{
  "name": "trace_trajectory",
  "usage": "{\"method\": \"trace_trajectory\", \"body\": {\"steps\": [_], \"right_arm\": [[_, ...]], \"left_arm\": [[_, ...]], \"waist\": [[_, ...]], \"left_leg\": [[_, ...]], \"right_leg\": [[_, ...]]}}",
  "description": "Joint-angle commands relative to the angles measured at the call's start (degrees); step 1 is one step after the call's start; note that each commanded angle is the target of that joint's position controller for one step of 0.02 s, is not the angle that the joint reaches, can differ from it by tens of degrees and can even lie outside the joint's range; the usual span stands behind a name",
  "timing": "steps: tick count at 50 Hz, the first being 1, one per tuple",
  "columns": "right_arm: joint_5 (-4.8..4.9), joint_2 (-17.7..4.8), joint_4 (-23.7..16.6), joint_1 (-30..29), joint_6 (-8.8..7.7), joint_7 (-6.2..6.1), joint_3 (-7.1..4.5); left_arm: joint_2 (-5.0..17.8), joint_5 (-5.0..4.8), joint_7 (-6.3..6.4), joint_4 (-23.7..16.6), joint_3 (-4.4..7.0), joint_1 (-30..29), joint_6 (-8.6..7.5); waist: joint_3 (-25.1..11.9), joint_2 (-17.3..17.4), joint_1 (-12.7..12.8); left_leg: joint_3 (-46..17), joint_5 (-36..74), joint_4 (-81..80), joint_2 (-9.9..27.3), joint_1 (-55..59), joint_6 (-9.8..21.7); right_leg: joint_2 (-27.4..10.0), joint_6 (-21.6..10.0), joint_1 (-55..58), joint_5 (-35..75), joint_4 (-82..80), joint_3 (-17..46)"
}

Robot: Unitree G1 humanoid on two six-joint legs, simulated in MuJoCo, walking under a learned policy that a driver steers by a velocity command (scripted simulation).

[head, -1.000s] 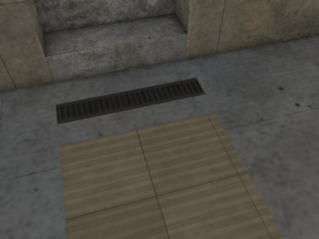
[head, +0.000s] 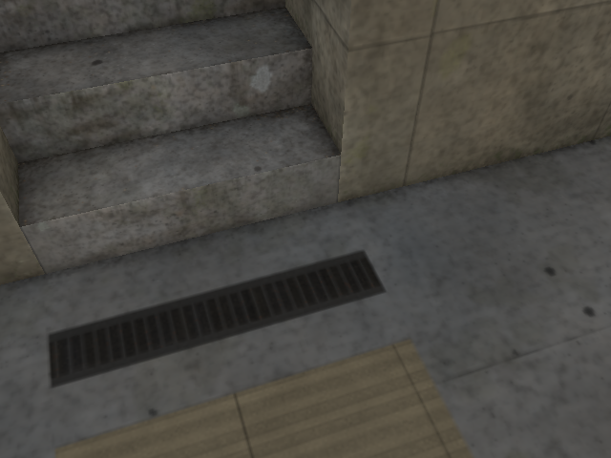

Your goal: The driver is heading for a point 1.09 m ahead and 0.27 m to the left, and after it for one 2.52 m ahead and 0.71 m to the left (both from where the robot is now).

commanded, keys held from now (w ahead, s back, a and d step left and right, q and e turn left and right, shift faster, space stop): w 0.38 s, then w+q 0.62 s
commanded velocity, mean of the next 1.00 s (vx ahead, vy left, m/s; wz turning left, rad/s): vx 0.50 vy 0.00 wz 0.24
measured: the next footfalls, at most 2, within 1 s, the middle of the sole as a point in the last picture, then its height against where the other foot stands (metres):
right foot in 0.30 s outside the picture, level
left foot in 0.88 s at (269, 412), level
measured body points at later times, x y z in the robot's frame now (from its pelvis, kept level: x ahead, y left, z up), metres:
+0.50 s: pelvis +0.27 -0.08 +0.00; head +0.29 -0.10 +0.45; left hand +0.33 +0.18 -0.12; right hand +0.36 -0.35 -0.14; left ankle +0.28 +0.08 -0.65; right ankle +0.29 -0.16 -0.74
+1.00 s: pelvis +0.54 +0.00 -0.02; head +0.58 +0.03 +0.43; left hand +0.52 +0.28 -0.16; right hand +0.73 -0.22 -0.14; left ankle +0.59 +0.08 -0.74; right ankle +0.46 -0.17 -0.64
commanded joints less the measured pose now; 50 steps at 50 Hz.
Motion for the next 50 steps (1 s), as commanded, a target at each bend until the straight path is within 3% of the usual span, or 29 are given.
{"method": "trace_trajectory", "body": {"steps": [1, 5, 10, 12, 13, 14, 15, 16, 17, 18, 19, 20, 22, 24, 26, 29, 33, 38, 41, 42, 43, 44, 45, 46, 47, 48, 49, 50], "right_arm": [[0.10, -7.6, -3.2, -2.3, -0.95, -1.13, -1.24], [1.00, -9.2, -2.2, 2.3, -0.21, -1.94, -1.50], [1.48, -9.7, -0.3, 6.5, 0.96, -2.06, -1.79], [1.53, -10.4, -0.2, 6.1, 1.55, -2.20, -2.14], [1.51, -10.8, -0.4, 5.0, 1.86, -2.24, -2.27], [1.32, -10.4, -0.7, 3.8, 2.16, -2.23, -2.05], [0.59, -8.4, -1.7, 3.2, 2.20, -2.21, -1.21], [0.30, -2.6, -2.8, 8.2, 1.15, -1.81, 0.60], [0.98, -2.4, -2.2, 8.9, -0.38, -1.55, 0.88], [2.50, -8.5, -3.3, 4.4, -1.30, -1.28, -0.71], [2.85, -9.4, -4.7, 0.2, -1.50, -1.39, -0.94], [2.28, -8.5, -4.7, -1.6, -1.10, -1.73, -1.10], [1.92, -6.2, -3.9, 0.4, 0.91, -2.11, -1.46], [2.20, -4.5, -3.6, 1.4, 2.21, -2.29, -1.53], [2.08, -4.8, -4.8, -1.4, 2.63, -2.46, -1.95], [1.67, -4.5, -6.7, -5.9, 2.42, -2.12, -2.31], [1.24, -3.1, -9.4, -13.2, 2.29, -0.86, -1.73], [1.44, -2.5, -14.4, -20.1, 2.27, 0.92, -1.28], [1.67, -4.5, -16.0, -17.6, 2.45, 1.83, -2.31], [-3.62, -4.4, -13.5, -11.4, 3.17, 1.36, -2.12], [-4.07, -5.9, -11.6, -4.2, 2.86, 0.90, -3.16], [-5.03, -9.7, -9.6, 3.6, 2.56, 0.03, -4.63], [-4.83, -17.3, -10.1, 6.6, 2.70, -1.03, -6.72], [-2.64, -17.6, -10.7, 6.5, 3.32, -1.35, -6.63], [-2.01, -17.7, -9.7, 5.1, 3.49, -1.64, -6.71], [-1.48, -14.3, -9.7, 1.8, 3.53, -1.79, -5.93], [-0.94, -11.9, -10.0, -0.7, 3.11, -1.34, -5.32], [-0.35, -9.8, -10.2, -2.9, 2.85, -1.17, -4.57]], "left_arm": [[2.5, 0.69, 0.38, -2.4, 0.70, 1.9, 0.29], [1.7, 0.20, -0.29, -4.8, 0.35, -7.2, -0.32], [2.4, -0.58, -2.00, -7.6, 0.13, -14.4, -0.86], [3.6, -0.59, -2.62, -8.0, 0.50, -13.3, -1.38], [4.6, -0.54, -2.73, -7.4, 0.99, -10.5, -1.62], [6.4, -0.42, -2.60, -5.5, 2.11, -3.9, -1.76], [10.1, -0.20, -2.17, -2.4, 3.71, 7.5, -1.89], [16.4, 0.82, -1.97, -0.8, 5.32, 16.2, -1.50], [13.6, 0.60, -2.20, -0.2, 4.45, 17.9, -1.26], [9.7, 0.35, -2.26, -0.9, 3.14, 13.4, -1.40], [7.6, 0.26, -2.26, -2.4, 2.35, 7.6, -1.28], [5.6, 0.56, -2.54, -3.1, 1.75, 3.2, -1.26], [3.5, 1.10, -2.89, -2.6, 1.25, 0.7, -1.74], [4.3, 1.50, -2.65, -0.9, 1.61, 2.7, -2.18], [5.5, 1.83, -1.98, 0.4, 2.03, 4.5, -2.28], [5.8, 1.90, -0.96, 1.0, 2.05, 5.3, -2.00], [6.8, 1.41, 0.08, 1.9, 2.10, 7.1, -1.66], [8.0, 0.66, 0.62, 3.6, 2.64, 10.6, 0.26], [10.1, 0.42, 1.16, 2.3, 3.23, 7.9, 1.28], [8.0, 4.16, 0.69, 4.0, 2.53, 11.2, 0.74], [9.1, 3.50, 0.72, 4.7, 2.98, 13.5, 0.46], [9.9, 3.36, 0.95, 3.8, 3.01, 13.3, 0.12], [4.5, 1.26, -0.16, -0.6, 1.84, 15.1, -0.72], [7.1, 1.60, -0.99, -2.8, 2.28, 8.2, -1.65], [6.5, 1.16, -1.47, -5.1, 1.97, 0.9, -2.04], [5.6, 1.08, -1.58, -5.4, 1.21, 1.0, -2.17], [5.4, 1.62, -1.46, -4.1, 1.12, 2.2, -1.32], [5.9, 2.82, -1.26, -3.9, 1.15, 4.0, 0.01]], "waist": [[3.1, 4.3, 2.7], [3.1, 4.5, -0.6], [4.7, 5.4, -2.8], [4.0, 6.1, -1.4], [2.5, 6.8, 0.5], [-1.2, 6.5, 4.1], [-8.8, 4.3, 8.5], [-17.9, -8.1, 8.6], [-22.0, -13.3, 8.6], [-14.6, -8.9, 7.8], [-9.0, -5.2, 6.0], [-5.1, -1.2, 4.3], [-2.3, -2.7, 1.3], [-0.7, -2.3, 0.6], [0.7, -1.3, 1.0], [1.6, -0.9, 1.6], [4.0, -0.4, 4.1], [6.2, 0.1, 6.0], [2.6, -2.7, 2.7], [1.9, -3.3, 1.2], [-2.0, -4.4, -1.0], [-7.6, -1.4, -5.8], [-15.7, 12.8, -4.0], [-18.8, 8.8, -4.7], [-12.3, 5.8, -5.0], [-6.8, 3.5, -2.7], [-3.8, 2.4, -0.2], [-2.7, 3.0, 2.1]], "left_leg": [[-12.3, 3.8, -11.6, 16.3, -5.6, 9.9], [-9.4, 4.7, -10.6, 15.2, -0.8, 7.2], [-10.3, 3.4, -6.6, 18.7, 8.3, 6.4], [-11.1, 6.0, -3.5, 20.1, 10.8, 5.5], [-10.7, 11.9, -0.3, 19.9, 11.0, 4.9], [-8.6, 21.4, 7.4, 17.6, 10.1, 3.6], [-5.5, 22.3, 21.6, 14.0, 3.3, 1.7], [-0.5, 4.1, 45.2, 5.5, -20.1, -2.8], [-7.9, -24.0, 56.1, 2.2, -30.5, -2.9], [-10.7, -21.4, 60.8, 6.0, -35.6, -1.5], [-8.9, -16.0, 59.6, 9.3, -35.2, -0.9], [-8.2, -11.5, 56.2, 11.3, -32.8, -1.1], [-8.7, -6.8, 51.3, 13.6, -26.4, -1.6], [-9.3, -4.0, 50.2, 13.0, -26.3, -2.1], [-11.2, 0.4, 46.8, 12.2, -30.5, -2.5], [-11.9, 8.3, 37.9, 11.0, -33.2, -3.0], [-7.5, 14.6, 27.0, 10.6, -32.3, -2.8], [-3.2, 7.5, 21.2, 10.1, -36.0, -1.0], [2.3, -0.9, 20.6, 5.9, -26.3, 1.7], [6.5, -3.8, 17.1, 2.0, -20.0, 3.2], [6.3, -5.2, 15.7, -0.5, -8.5, 5.1], [-0.8, -9.4, 14.0, 2.0, 5.8, 7.9], [-31.0, -11.6, 12.4, 20.2, 25.0, 17.0], [-51.1, -4.3, 2.2, 25.7, 27.3, 19.2], [-40.3, -0.2, 1.4, 23.0, 23.7, 16.4], [-32.6, 6.8, 1.5, 21.4, 15.9, 14.2], [-27.2, 12.2, 0.6, 18.6, 8.7, 12.3], [-23.5, 15.3, -0.5, 16.3, 3.6, 11.3]], "right_leg": [[-2.5, 1.6, -1.6, 8.9, -8.3, 0.2], [0.1, 2.0, 0.2, 17.5, -24.5, -2.0], [1.8, 1.0, 0.0, 12.8, -33.0, -2.5], [2.7, -0.6, 3.0, 8.3, -35.4, -2.9], [4.0, -1.5, 7.6, 6.6, -36.6, -4.0], [5.9, -2.9, 16.5, 6.1, -37.9, -5.6], [2.9, -5.6, 32.4, 7.5, -36.5, -2.1], [-11.8, -13.7, 56.5, 2.3, -38.1, 20.8], [-16.4, -16.6, 61.0, -3.1, -47.0, 38.8], [-14.7, -13.7, 54.6, -4.7, -47.9, 32.7], [-12.6, -11.8, 46.1, -0.8, -48.9, 24.0], [-10.3, -10.7, 38.1, 3.2, -51.3, 17.4], [-6.8, -8.9, 29.9, 7.0, -55.1, 9.2], [-5.9, -9.1, 27.6, 12.8, -56.7, 3.8], [-6.0, -9.0, 28.9, 17.3, -57.2, 0.5], [-5.8, -7.9, 31.0, 18.7, -58.0, -3.8], [-6.1, -6.5, 33.5, 17.7, -59.3, -8.5], [-9.4, -5.9, 44.4, 25.0, -54.2, -11.5], [-9.5, -4.2, 45.3, 49.3, -45.1, -14.4], [-7.3, -3.3, 45.9, 52.9, -37.7, -17.5], [-7.1, -3.2, 41.5, 52.6, -26.9, -17.7], [-6.9, -2.1, 31.8, 40.5, -11.4, -17.4], [1.8, 1.1, 8.8, 2.4, 11.8, -17.3], [8.8, 1.7, -0.8, -19.0, 19.0, -5.0], [4.9, 0.7, -5.2, -12.1, 17.4, -0.3], [2.2, 0.8, -3.9, -7.1, 11.5, -1.0], [0.9, 0.9, 1.0, -5.7, 6.2, -1.3], [0.4, 1.6, 5.2, -6.1, 3.1, -1.5]]}}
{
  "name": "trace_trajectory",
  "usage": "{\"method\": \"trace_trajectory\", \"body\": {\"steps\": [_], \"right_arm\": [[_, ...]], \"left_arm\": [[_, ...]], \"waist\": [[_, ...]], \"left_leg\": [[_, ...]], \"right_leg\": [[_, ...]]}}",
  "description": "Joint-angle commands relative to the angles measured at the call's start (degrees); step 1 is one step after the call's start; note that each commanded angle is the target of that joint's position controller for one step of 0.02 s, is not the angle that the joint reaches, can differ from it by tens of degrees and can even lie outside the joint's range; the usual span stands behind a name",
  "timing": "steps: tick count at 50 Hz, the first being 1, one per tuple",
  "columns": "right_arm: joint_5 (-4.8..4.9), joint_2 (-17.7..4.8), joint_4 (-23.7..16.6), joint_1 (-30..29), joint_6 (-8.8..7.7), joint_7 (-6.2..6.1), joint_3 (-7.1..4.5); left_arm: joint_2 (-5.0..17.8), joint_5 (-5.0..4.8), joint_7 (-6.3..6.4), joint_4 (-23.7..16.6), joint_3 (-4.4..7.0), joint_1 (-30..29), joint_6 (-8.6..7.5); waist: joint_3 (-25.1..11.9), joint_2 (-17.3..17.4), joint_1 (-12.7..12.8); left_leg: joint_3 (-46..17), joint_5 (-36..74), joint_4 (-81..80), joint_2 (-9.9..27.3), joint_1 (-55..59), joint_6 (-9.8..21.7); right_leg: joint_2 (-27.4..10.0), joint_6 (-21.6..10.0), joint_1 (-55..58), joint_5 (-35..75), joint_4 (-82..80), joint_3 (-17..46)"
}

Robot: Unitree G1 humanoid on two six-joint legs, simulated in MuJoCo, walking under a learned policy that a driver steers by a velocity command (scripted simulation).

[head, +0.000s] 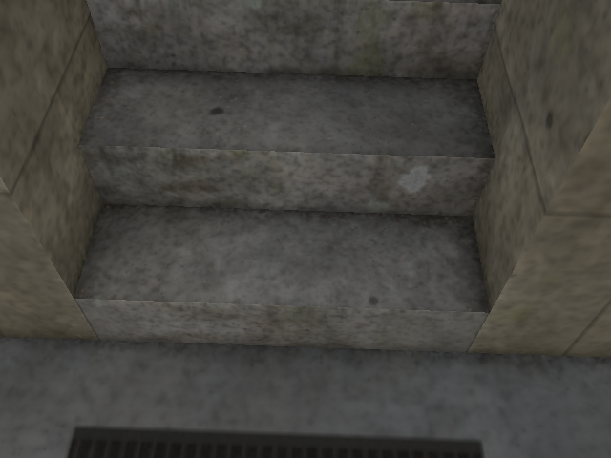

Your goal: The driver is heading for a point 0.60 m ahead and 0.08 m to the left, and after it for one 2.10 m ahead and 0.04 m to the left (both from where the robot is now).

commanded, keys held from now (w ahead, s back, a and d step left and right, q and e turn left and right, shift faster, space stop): w+q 0.78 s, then e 0.22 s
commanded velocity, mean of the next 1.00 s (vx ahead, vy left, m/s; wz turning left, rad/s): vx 0.43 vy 0.00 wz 0.49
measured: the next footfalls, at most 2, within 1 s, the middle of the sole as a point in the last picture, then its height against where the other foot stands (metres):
right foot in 0.40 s outside the picture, level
left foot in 0.84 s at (256, 444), level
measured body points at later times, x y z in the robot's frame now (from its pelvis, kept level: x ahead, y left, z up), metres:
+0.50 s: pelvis +0.28 -0.04 +0.01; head +0.31 -0.04 +0.46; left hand +0.38 +0.25 -0.08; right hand +0.40 -0.31 -0.12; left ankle +0.13 +0.04 -0.65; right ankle +0.37 -0.13 -0.73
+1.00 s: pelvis +0.41 +0.02 +0.01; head +0.42 +0.06 +0.46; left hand +0.39 +0.30 -0.13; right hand +0.68 -0.10 -0.08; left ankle +0.42 +0.11 -0.73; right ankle +0.45 -0.13 -0.65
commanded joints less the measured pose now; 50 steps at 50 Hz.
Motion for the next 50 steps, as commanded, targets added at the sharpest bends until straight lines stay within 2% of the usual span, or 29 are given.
{"method": "trace_trajectory", "body": {"steps": [1, 2, 5, 6, 9, 14, 18, 19, 20, 21, 22, 23, 24, 25, 27, 29, 32, 35, 37, 39, 40, 41, 42, 43, 44, 45, 46, 48, 50], "right_arm": [[1.58, -6.9, -1.3, 4.4, -0.93, -0.31, -1.56], [1.38, -7.3, -1.2, 4.5, -1.33, 0.00, -1.52], [1.23, -9.7, 0.0, 7.1, -1.79, 0.09, -2.15], [1.94, -10.1, 0.6, 9.2, -1.17, 0.11, -2.30], [1.30, -9.7, 1.0, 11.8, -0.41, -0.28, -2.46], [0.49, -11.1, 1.4, 12.4, -1.94, -0.84, -2.96], [1.20, -11.2, 1.1, 9.5, -2.51, -1.15, -2.81], [1.33, -11.0, 1.3, 9.1, -2.81, -0.91, -2.59], [1.75, -7.9, 0.4, 9.2, -3.01, -0.64, -1.37], [4.27, -2.8, -1.4, 13.2, -2.81, -1.01, 0.07], [2.19, -6.3, -0.8, 14.9, -1.91, -1.65, 0.09], [1.58, -7.4, 0.4, 12.7, -1.15, -1.44, -0.07], [1.30, -7.6, 0.5, 9.3, -0.98, -0.87, -0.06], [0.76, -7.0, -0.2, 6.4, -0.85, -0.56, -0.06], [-0.34, -5.1, -1.0, 5.0, 0.18, 0.15, 0.37], [-0.33, -3.9, -2.3, 3.0, 0.78, 0.74, 0.77], [-0.07, -2.3, -6.1, -3.8, 1.04, 1.73, 2.00], [-0.27, -2.6, -6.9, -5.0, 1.64, 2.72, 2.70], [-0.59, -3.8, -7.8, -6.4, 1.78, 2.78, 2.66], [-0.99, -4.6, -7.0, -5.1, 1.23, 1.04, 2.16], [-1.61, -4.2, -6.1, -3.4, 0.74, 0.60, 2.14], [-2.16, -4.0, -4.6, 0.5, -0.12, 0.13, 1.97], [-3.12, -6.0, -3.1, 4.8, -1.18, -0.48, 1.55], [-2.18, -10.5, -3.8, 2.3, -1.30, -1.69, 1.36], [0.00, -5.7, -3.4, 2.9, -1.29, -2.35, 2.35], [-0.25, -3.9, -5.1, -2.1, -1.89, -2.45, 3.19], [-0.03, -7.5, -4.6, -7.6, -1.81, -1.60, 1.95], [0.03, -7.4, -4.6, -10.0, -0.48, -2.05, 1.71], [-0.52, -6.8, -4.5, -10.6, 0.99, -2.46, 2.01]], "left_arm": [[5.6, 1.96, -0.17, -4.3, 0.62, 2.2, 1.26], [5.8, 2.71, -0.47, -4.4, 0.68, 2.3, 2.04], [4.9, 2.28, -0.83, -6.2, 0.47, -1.6, 3.02], [4.6, 2.58, -0.96, -7.9, 0.34, -4.7, 3.06], [4.7, 1.55, -1.37, -10.0, 0.43, -11.6, 2.39], [5.0, 1.27, -1.28, -12.3, 0.14, -18.6, 1.20], [7.9, 0.38, -0.35, -10.7, 0.84, -11.0, 0.02], [9.4, 1.07, 0.52, -9.2, 1.37, -5.2, -0.74], [13.0, 1.99, 1.48, -8.6, 2.11, 1.5, -1.50], [18.1, 3.61, 1.72, -9.1, 3.18, 5.9, -1.23], [16.5, 2.82, 1.31, -8.4, 3.51, 3.3, -0.41], [10.7, 2.75, 0.87, -9.2, 2.32, 1.2, 0.05], [7.3, 2.29, 0.63, -9.4, 1.43, -0.6, 0.04], [6.0, 2.35, 1.00, -9.4, 0.80, -2.1, -0.03], [6.9, 1.89, 1.09, -8.1, 0.70, -0.7, -0.79], [7.7, 0.91, 0.57, -7.9, 0.81, -0.1, -1.77], [8.4, 0.34, 0.23, -7.0, 1.02, -0.5, -2.04], [9.6, 0.40, -0.11, -6.7, 1.58, -2.7, -1.84], [10.3, 0.17, 0.08, -6.4, 1.86, -2.1, -1.33], [10.4, -0.25, 0.90, -6.7, 1.62, -3.3, -0.06], [10.2, -1.23, 1.38, -6.1, 1.47, -2.7, 0.53], [9.5, -1.83, 1.58, -5.7, 0.87, -2.4, 1.24], [6.2, -1.54, 1.74, -7.3, -0.53, -4.1, 1.56], [0.0, -1.19, 1.32, -9.6, -2.78, -0.2, 2.34], [3.5, -0.52, 2.03, -4.8, -2.34, 1.6, 4.50], [6.2, -1.53, 2.62, -1.0, -1.44, 4.7, 6.44], [7.3, -1.36, 2.97, -4.5, -0.70, -3.9, 5.15], [9.3, -1.20, 2.83, -3.1, 0.15, -3.6, 5.52], [7.6, -1.10, 3.02, -0.9, 0.42, -0.4, 7.62]], "waist": [[-7.3, 1.7, 0.9], [-7.2, 1.1, 1.3], [-5.5, 3.4, 0.6], [-4.8, 4.0, -0.5], [-2.2, 5.3, -3.6], [-1.1, 6.1, -5.1], [-4.1, 6.6, -0.9], [-7.2, 4.2, 2.3], [-13.5, -1.4, 4.9], [-19.9, -14.4, 4.5], [-18.9, -16.6, 0.9], [-14.0, -8.7, 0.7], [-9.9, -3.8, 1.1], [-7.2, -3.1, 0.7], [-6.4, -4.8, 0.0], [-7.4, -5.8, -0.8], [-5.6, -6.4, -0.4], [-6.3, -8.1, -1.6], [-6.3, -7.6, -1.3], [-9.1, -6.7, -1.9], [-10.8, -5.6, -2.8], [-13.3, -2.8, -4.7], [-16.2, 2.6, -6.5], [-18.4, 17.1, -1.5], [-21.7, 6.6, -2.7], [-15.5, 0.6, -1.2], [-13.2, 7.2, -0.2], [-15.7, 5.6, 1.3], [-15.5, 6.2, 1.4]], "left_leg": [[-19.9, 18.8, -16.7, 15.3, 13.8, 10.2], [-19.0, 21.3, -17.1, 14.4, 11.9, 10.1], [-18.3, 15.7, -19.3, 12.8, 11.4, 9.3], [-18.7, 12.1, -19.5, 12.5, 12.7, 8.4], [-21.3, 5.4, -20.7, 12.3, 16.0, 7.1], [-23.0, 10.7, -17.3, 13.1, 17.9, 6.5], [-24.2, 22.2, -9.5, 11.5, 15.1, 2.5], [-21.9, 25.7, -0.6, 8.0, 14.3, 1.2], [-18.6, 18.4, 11.7, 4.5, 10.5, 0.0], [-11.6, -7.8, 25.9, -3.0, -5.6, -1.9], [-9.1, -18.5, 32.6, -0.1, -11.3, -1.1], [-9.5, -15.5, 35.7, 3.0, -12.0, -0.4], [-8.4, -12.4, 34.7, 4.6, -11.7, -0.7], [-7.9, -9.8, 32.0, 6.2, -11.1, -1.2], [-6.1, -7.8, 31.5, 6.2, -9.3, -2.2], [-4.6, -5.7, 28.7, 6.4, -8.4, -2.7], [-1.7, -0.9, 17.9, 6.9, -7.1, -2.9], [0.1, 2.5, 9.0, 6.2, 1.1, -2.8], [0.6, 0.5, 6.3, 6.4, 1.6, -2.2], [2.2, -4.3, 3.5, 4.2, 3.8, -1.8], [1.9, -1.8, -2.0, 3.0, 7.9, -1.0], [1.9, 2.8, -8.4, 1.3, 15.1, 0.0], [-7.9, 16.5, -11.0, 10.7, 26.3, 1.4], [-26.1, 52.8, -10.3, 27.5, 32.5, 9.9], [-20.3, 56.8, -9.5, 28.1, 26.1, 12.3], [-19.4, 63.7, -8.7, 29.3, 23.6, 9.7], [-16.6, 70.7, -3.5, 25.4, 22.7, 11.6], [-11.1, 57.9, -5.4, 22.4, 18.3, 9.8], [-5.7, 47.0, -7.8, 20.2, 11.7, 9.9]], "right_leg": [[-2.6, 1.1, -8.8, 2.2, -5.5, 3.2], [-1.9, 2.0, -7.2, 2.1, -7.4, 2.4], [-1.6, 3.6, -9.9, 6.9, -15.3, 1.6], [-1.2, 4.0, -12.0, 9.0, -18.9, 1.6], [-0.4, 4.6, -16.3, 15.3, -26.9, 1.8], [1.8, 3.9, -13.1, 18.5, -37.6, 2.6], [4.0, 1.9, 4.5, 16.1, -43.9, 2.3], [3.5, 0.9, 11.8, 14.4, -47.1, 2.5], [-4.7, -1.1, 20.8, 5.8, -48.7, 10.0], [-18.8, -7.1, 35.1, -1.1, -52.8, 31.5], [-21.8, -9.4, 31.1, -2.4, -56.3, 41.4], [-19.2, -9.2, 27.0, -3.4, -55.4, 34.2], [-15.9, -8.3, 22.4, 4.6, -55.4, 25.0], [-13.3, -7.0, 18.7, 13.6, -56.2, 18.0], [-11.5, -6.8, 15.8, 28.7, -56.0, 10.6], [-11.7, -7.2, 14.9, 37.7, -56.2, 5.8], [-11.0, -7.2, 13.1, 38.3, -58.3, 0.1], [-8.8, -5.9, 10.0, 39.2, -56.5, -5.0], [-10.2, -5.8, 11.6, 39.4, -54.5, -4.8], [-10.4, -4.9, 14.2, 51.1, -46.7, -6.2], [-9.4, -4.2, 14.5, 55.0, -40.8, -6.6], [-6.4, -2.9, 12.5, 52.1, -31.8, -8.1], [-3.7, -0.4, 1.5, 30.5, -20.7, -8.1], [3.9, 2.1, -11.1, -10.1, -11.8, -6.2], [0.2, 2.5, -2.4, -11.7, -10.6, 1.7], [1.1, 2.9, -2.6, -10.4, -13.2, 3.1], [-1.1, 5.1, -7.5, -19.2, -9.5, 5.5], [-0.2, 7.0, -4.0, -15.5, -9.9, 5.6], [3.2, 9.2, -1.4, -11.4, -2.1, 1.9]]}}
